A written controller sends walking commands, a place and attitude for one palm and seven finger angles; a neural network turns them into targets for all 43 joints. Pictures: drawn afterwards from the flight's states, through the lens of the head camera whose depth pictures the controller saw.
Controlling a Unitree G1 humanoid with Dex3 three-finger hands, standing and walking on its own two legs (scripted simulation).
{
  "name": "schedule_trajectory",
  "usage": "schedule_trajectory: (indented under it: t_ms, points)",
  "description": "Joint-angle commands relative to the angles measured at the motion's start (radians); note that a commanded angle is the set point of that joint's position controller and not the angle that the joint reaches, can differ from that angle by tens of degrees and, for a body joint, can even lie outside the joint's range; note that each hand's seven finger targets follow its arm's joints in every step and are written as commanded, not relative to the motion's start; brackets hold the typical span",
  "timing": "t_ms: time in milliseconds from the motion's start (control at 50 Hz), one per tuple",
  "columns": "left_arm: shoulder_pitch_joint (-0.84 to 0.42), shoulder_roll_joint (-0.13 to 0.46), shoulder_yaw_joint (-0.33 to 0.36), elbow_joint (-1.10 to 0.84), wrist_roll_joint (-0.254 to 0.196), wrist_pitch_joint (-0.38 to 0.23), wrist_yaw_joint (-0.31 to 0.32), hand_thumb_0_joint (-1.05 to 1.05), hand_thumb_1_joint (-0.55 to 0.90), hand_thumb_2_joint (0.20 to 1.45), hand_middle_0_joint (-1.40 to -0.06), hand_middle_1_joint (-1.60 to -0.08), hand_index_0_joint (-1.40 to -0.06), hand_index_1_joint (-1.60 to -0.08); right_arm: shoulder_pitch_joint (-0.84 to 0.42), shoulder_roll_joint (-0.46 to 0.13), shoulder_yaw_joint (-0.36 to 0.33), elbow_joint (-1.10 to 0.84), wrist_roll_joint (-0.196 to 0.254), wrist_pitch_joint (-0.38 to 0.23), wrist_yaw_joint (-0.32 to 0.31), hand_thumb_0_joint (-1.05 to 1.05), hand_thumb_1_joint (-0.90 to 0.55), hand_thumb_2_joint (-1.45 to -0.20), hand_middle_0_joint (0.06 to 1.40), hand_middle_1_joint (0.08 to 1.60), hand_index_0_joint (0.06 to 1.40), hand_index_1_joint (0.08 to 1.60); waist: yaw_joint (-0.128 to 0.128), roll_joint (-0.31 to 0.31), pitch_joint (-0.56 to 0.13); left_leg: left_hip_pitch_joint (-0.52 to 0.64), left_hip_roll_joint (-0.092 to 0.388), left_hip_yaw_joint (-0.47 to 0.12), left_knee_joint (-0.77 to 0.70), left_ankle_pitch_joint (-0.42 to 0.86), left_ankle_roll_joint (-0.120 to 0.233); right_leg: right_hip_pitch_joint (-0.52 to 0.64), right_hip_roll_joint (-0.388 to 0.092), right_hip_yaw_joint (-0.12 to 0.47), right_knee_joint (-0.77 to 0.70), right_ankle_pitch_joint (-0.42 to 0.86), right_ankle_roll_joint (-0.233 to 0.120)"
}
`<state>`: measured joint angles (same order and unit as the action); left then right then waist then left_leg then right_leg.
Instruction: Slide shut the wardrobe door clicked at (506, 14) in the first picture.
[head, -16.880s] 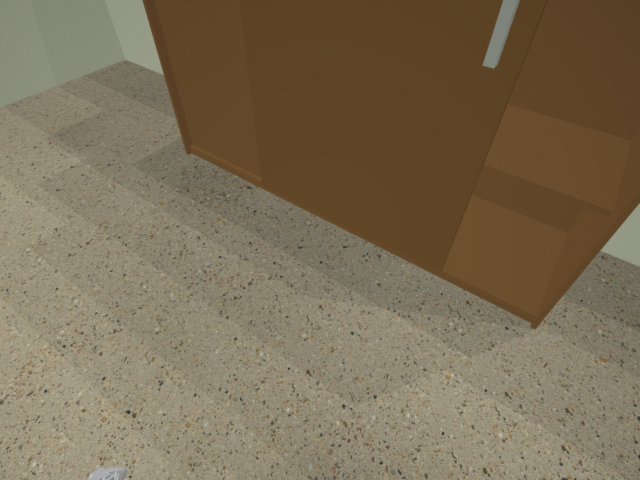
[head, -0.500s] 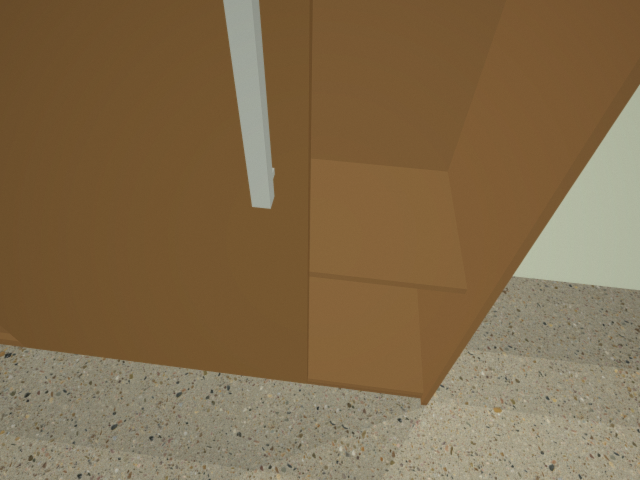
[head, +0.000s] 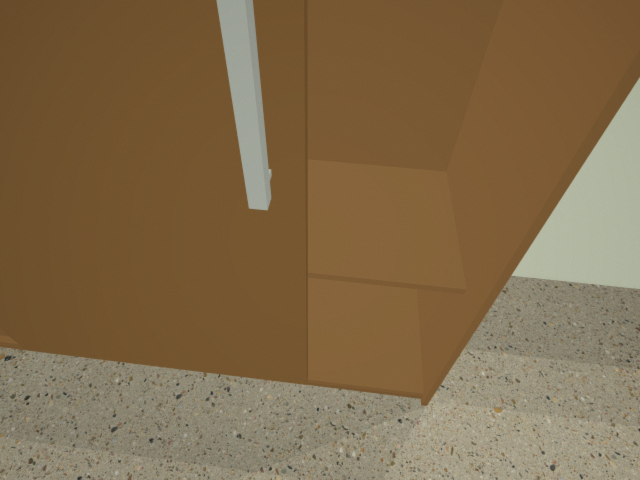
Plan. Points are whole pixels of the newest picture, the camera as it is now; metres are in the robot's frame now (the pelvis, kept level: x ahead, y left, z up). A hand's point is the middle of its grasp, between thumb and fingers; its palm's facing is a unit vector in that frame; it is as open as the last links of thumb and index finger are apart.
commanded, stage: look again from close up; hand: left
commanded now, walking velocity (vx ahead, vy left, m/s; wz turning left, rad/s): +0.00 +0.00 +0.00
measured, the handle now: (254, 104) +0.49 +0.13 +0.23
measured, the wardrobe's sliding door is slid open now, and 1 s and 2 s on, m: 0.36 0.36 0.36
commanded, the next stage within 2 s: raise the hand with hooked fingers in 0.26 s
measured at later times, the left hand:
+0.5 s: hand out of the picture +0.06 +0.20 -0.11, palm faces +0.21 -0.94 -0.27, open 7.3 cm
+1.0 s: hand (137, 442) +0.15 +0.20 +0.05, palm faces +0.07 -0.99 -0.09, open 9.9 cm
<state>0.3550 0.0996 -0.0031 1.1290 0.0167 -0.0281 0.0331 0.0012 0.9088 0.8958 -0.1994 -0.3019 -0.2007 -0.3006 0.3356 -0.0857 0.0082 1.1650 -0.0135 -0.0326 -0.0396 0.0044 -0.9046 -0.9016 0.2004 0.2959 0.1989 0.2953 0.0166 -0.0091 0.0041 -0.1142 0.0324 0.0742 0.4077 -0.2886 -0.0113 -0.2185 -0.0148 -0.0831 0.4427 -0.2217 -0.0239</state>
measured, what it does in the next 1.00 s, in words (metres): stands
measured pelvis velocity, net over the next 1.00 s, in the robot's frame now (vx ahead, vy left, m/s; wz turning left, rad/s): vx -0.02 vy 0.00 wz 0.07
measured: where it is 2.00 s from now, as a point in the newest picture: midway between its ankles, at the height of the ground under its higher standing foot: outside the picture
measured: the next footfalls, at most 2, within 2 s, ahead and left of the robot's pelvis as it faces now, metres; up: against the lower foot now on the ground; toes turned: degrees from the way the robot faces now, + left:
none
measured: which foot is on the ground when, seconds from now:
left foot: down 0.00-1.00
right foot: down 0.00-1.00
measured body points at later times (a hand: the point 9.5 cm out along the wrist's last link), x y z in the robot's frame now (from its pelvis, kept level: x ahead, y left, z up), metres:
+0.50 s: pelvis -0.01 +0.00 -0.01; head +0.00 -0.01 +0.44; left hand +0.05 +0.25 -0.09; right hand +0.03 -0.24 -0.15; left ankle -0.04 +0.12 -0.74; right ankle +0.01 -0.10 -0.74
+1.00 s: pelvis -0.02 +0.00 -0.04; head -0.02 +0.00 +0.41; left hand +0.14 +0.25 +0.06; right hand +0.21 -0.19 -0.08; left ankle -0.05 +0.12 -0.74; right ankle +0.01 -0.10 -0.74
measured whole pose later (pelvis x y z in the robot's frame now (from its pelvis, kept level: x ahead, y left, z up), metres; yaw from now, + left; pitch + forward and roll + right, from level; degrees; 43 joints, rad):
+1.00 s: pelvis -0.02 +0.00 -0.04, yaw +4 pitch +3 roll -2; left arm 0.45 0.24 0.14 -0.16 -0.24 -0.31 -0.28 0.01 0.35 0.66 -0.24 -0.65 -0.24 -0.65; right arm 0.20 -0.22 0.04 0.53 0.03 -0.27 -0.05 0.01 -0.90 -0.90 0.20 0.30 0.20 0.30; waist 0.07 0.03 -0.06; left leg -0.44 0.03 -0.01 0.84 -0.46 0.00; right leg -0.47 -0.05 -0.16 0.79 -0.37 -0.02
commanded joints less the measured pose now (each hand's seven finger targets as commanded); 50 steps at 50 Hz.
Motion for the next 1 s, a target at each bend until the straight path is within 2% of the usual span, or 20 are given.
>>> schedule_trajectory:
  t_ms: [0, 320, 340, 360, 380, 400, 420, 480, 520, 560, 580, 600, 620, 640, 700, 740, 800, 880, 920, 980]
  points:
    - [0.096, 0.077, 0.018, -0.008, -0.005, -0.009, 0.005, 0.0, 0.9, 0.9, -0.2, -0.3, -0.2, -0.3, 0.098, -0.076, -0.009, -0.01, 0.003, -0.004, -0.005, 0.0, -0.9, -0.9, 0.2, 0.3, 0.2, 0.3, -0.004, 0.015, 0.094, -0.113, 0.067, -0.073, -0.084, 0.116, 0.03, 0.031, -0.082, 0.106, -0.084, 0.127, -0.025]
    - [0.102, 0.082, 0.017, -0.006, -0.005, -0.011, 0.004, 0.0, 0.9, 0.9, -0.2, -0.3, -0.2, -0.3, 0.097, -0.075, -0.008, -0.014, 0.003, -0.002, -0.004, 0.0, -0.9, -0.9, 0.2, 0.3, 0.2, 0.3, -0.002, 0.005, 0.087, -0.115, 0.06, -0.073, -0.076, 0.122, 0.027, 0.041, -0.089, 0.108, -0.093, 0.133, -0.024]
    - [0.125, 0.137, 0.015, 0.029, 0.003, -0.018, 0.042, 0.0, 0.9, 0.9, -0.2, -0.3, -0.2, -0.3, -0.057, -0.142, -0.022, -0.093, 0.013, -0.003, 0.013, 0.0, -0.9, -0.9, 0.2, 0.3, 0.2, 0.3, 0.034, 0.029, 0.152, -0.202, 0.072, -0.017, 0.107, 0.055, -0.007, -0.005, -0.153, 0.153, -0.058, 0.411, 0.004]
    - [-0.638, 0.262, -0.022, -1.549, -0.213, -0.225, 0.009, 0.0, 0.877, 0.89, -0.202, -0.315, -0.202, -0.315, -0.046, -0.361, -0.037, -0.498, 0.034, -0.163, -0.025, 0.0, -0.9, -0.9, 0.2, 0.3, 0.2, 0.3, -0.131, 0.252, -0.345, 0.041, -0.024, -0.037, -0.004, 0.197, 0.043, 0.123, -0.06, 0.124, 0.015, 0.262, -0.008]
    - [-0.335, 0.259, 0.05, -1.338, -0.14, -0.155, 0.078, 0.0, 0.853, 0.88, -0.203, -0.33, -0.203, -0.33, -0.128, -0.252, -0.014, -0.43, 0.047, -0.249, -0.054, 0.0, -0.9, -0.9, 0.2, 0.3, 0.2, 0.3, -0.036, 0.321, -0.354, 0.009, -0.011, -0.028, 0.0, 0.284, 0.046, 0.119, -0.023, 0.069, 0.078, 0.135, -0.035]
    - [-0.05, 0.124, -0.027, -1.196, -0.154, -0.008, 0.112, 0.0, 0.83, 0.87, -0.205, -0.345, -0.205, -0.345, -0.122, -0.21, -0.032, -0.435, 0.088, -0.289, -0.048, 0.0, -0.9, -0.9, 0.2, 0.3, 0.2, 0.3, -0.046, 0.227, -0.194, -0.098, -0.003, -0.062, 0.001, 0.2, 0.028, -0.003, -0.013, 0.022, 0.065, 0.041, -0.016]
    - [-0.013, 0.011, -0.1, -1.172, -0.164, 0.041, 0.099, 0.0, 0.807, 0.86, -0.207, -0.36, -0.207, -0.36, -0.092, -0.22, -0.024, -0.419, 0.088, -0.31, -0.055, 0.0, -0.9, -0.9, 0.2, 0.3, 0.2, 0.3, -0.056, 0.09, -0.104, -0.156, -0.003, -0.064, 0.015, 0.154, 0.038, -0.035, -0.015, -0.006, 0.044, 0.037, -0.006]
    - [0.017, -0.001, -0.159, -1.383, -0.191, -0.054, 0.052, 0.0, 0.737, 0.83, -0.212, -0.405, -0.212, -0.405, -0.105, -0.286, -0.038, -0.515, 0.075, -0.403, -0.076, 0.0, -0.9, -0.9, 0.2, 0.3, 0.2, 0.3, -0.082, -0.14, -0.045, -0.184, -0.023, -0.092, 0.094, 0.023, 0.063, -0.147, -0.01, 0.007, 0.024, -0.119, 0.017]
    - [-0.011, 0.015, -0.134, -1.376, -0.18, -0.132, 0.005, 0.0, 0.69, 0.81, -0.215, -0.435, -0.215, -0.435, -0.095, -0.289, -0.049, -0.576, 0.048, -0.427, -0.058, 0.0, -0.9, -0.9, 0.2, 0.3, 0.2, 0.3, -0.087, -0.19, -0.031, -0.254, -0.056, -0.092, 0.163, -0.006, 0.054, -0.219, -0.013, 0.017, 0.055, -0.202, 0.017]
    - [0.209, 0.046, -0.01, -1.214, -0.198, -0.236, -0.083, 0.0, 0.643, 0.79, -0.218, -0.465, -0.218, -0.465, -0.125, -0.275, -0.075, -0.617, 0.032, -0.426, -0.03, 0.0, -0.9, -0.9, 0.2, 0.3, 0.2, 0.3, -0.001, -0.281, -0.023, -0.384, -0.055, -0.08, 0.218, -0.007, 0.03, -0.228, -0.014, 0.026, 0.111, -0.234, 0.009]
    - [0.28, 0.051, 0.031, -1.171, -0.212, -0.302, -0.144, 0.0, 0.62, 0.78, -0.22, -0.48, -0.22, -0.48, -0.142, -0.274, -0.084, -0.639, 0.029, -0.415, -0.01, 0.0, -0.9, -0.9, 0.2, 0.3, 0.2, 0.3, 0.021, -0.267, -0.04, -0.425, -0.06, -0.073, 0.245, 0.01, 0.019, -0.214, -0.012, 0.023, 0.161, -0.172, 0.004]
    - [0.366, 0.119, 0.128, -1.094, -0.22, -0.353, -0.212, 0.0, 0.597, 0.77, -0.222, -0.495, -0.222, -0.495, -0.151, -0.281, -0.098, -0.656, 0.033, -0.389, 0.016, 0.0, -0.9, -0.9, 0.2, 0.3, 0.2, 0.3, 0.058, -0.179, -0.045, -0.445, -0.068, -0.06, 0.277, 0.041, 0.003, -0.186, -0.02, 0.045, 0.2, -0.099, -0.016]
    - [0.328, 0.144, 0.15, -1.151, -0.23, -0.425, -0.281, 0.0, 0.573, 0.76, -0.223, -0.51, -0.223, -0.51, -0.175, -0.288, -0.098, -0.694, 0.029, -0.367, 0.035, 0.0, -0.9, -0.9, 0.2, 0.3, 0.2, 0.3, 0.048, -0.094, -0.074, -0.448, -0.073, -0.046, 0.308, 0.064, -0.002, -0.175, -0.027, 0.045, 0.242, -0.022, -0.024]
    - [0.342, 0.196, 0.208, -1.162, -0.218, -0.438, -0.302, 0.0, 0.55, 0.75, -0.225, -0.525, -0.225, -0.525, -0.212, -0.288, -0.108, -0.736, 0.032, -0.343, 0.039, 0.0, -0.9, -0.9, 0.2, 0.3, 0.2, 0.3, 0.065, -0.07, -0.1, -0.465, -0.078, -0.025, 0.324, 0.068, 0.007, -0.16, -0.03, 0.052, 0.261, 0.015, -0.025]
    - [0.285, 0.197, 0.19, -1.316, -0.224, -0.336, -0.295, 0.0, 0.48, 0.72, -0.23, -0.57, -0.23, -0.57, -0.246, -0.277, -0.096, -0.827, 0.048, -0.252, 0.032, 0.0, -0.9, -0.9, 0.2, 0.3, 0.2, 0.3, 0.078, -0.005, -0.137, -0.459, -0.082, -0.007, 0.31, 0.059, 0.023, -0.126, -0.025, 0.065, 0.265, 0.029, -0.02]
    - [0.21, 0.191, 0.19, -1.456, -0.24, -0.305, -0.261, 0.0, 0.433, 0.7, -0.233, -0.6, -0.233, -0.6, -0.231, -0.258, -0.084, -0.868, 0.055, -0.221, 0.014, 0.0, -0.9, -0.9, 0.2, 0.3, 0.2, 0.3, 0.05, 0.01, -0.186, -0.425, -0.071, -0.015, 0.31, 0.079, 0.031, -0.112, -0.015, 0.063, 0.264, 0.059, -0.012]
    - [0.015, 0.227, 0.195, -1.618, -0.241, -0.34, -0.221, 0.0, 0.363, 0.67, -0.238, -0.645, -0.238, -0.645, -0.16, -0.252, -0.066, -0.856, 0.041, -0.215, -0.003, 0.0, -0.9, -0.9, 0.2, 0.3, 0.2, 0.3, -0.007, 0.047, -0.212, -0.365, -0.049, -0.053, 0.324, 0.147, 0.036, -0.144, 0.008, 0.056, 0.276, 0.152, -0.001]
    - [-0.095, 0.204, 0.132, -1.619, -0.258, -0.401, -0.277, 0.0, 0.27, 0.63, -0.245, -0.705, -0.245, -0.705, -0.136, -0.262, -0.039, -0.795, 0.044, -0.269, -0.015, 0.0, -0.9, -0.9, 0.2, 0.3, 0.2, 0.3, -0.066, 0.088, -0.198, -0.297, -0.03, -0.084, 0.323, 0.123, 0.038, -0.191, 0.013, 0.037, 0.242, 0.106, 0.007]
    - [-0.163, 0.243, 0.136, -1.577, -0.273, -0.379, -0.331, 0.0, 0.223, 0.61, -0.248, -0.735, -0.248, -0.735, -0.15, -0.279, -0.025, -0.772, 0.051, -0.296, -0.024, 0.0, -0.9, -0.9, 0.2, 0.3, 0.2, 0.3, -0.075, 0.085, -0.164, -0.293, -0.028, -0.104, 0.299, 0.067, 0.04, -0.192, 0.013, 0.038, 0.207, 0.033, 0.005]
    - [-0.145, 0.294, 0.21, -1.47, -0.297, -0.288, -0.385, 0.0, 0.153, 0.58, -0.253, -0.78, -0.253, -0.78, -0.178, -0.287, -0.017, -0.749, 0.065, -0.329, -0.037, 0.0, -0.9, -0.9, 0.2, 0.3, 0.2, 0.3, -0.046, 0.028, -0.178, -0.305, -0.03, -0.112, 0.257, 0.03, 0.042, -0.126, 0.002, 0.046, 0.152, -0.029, 0.011]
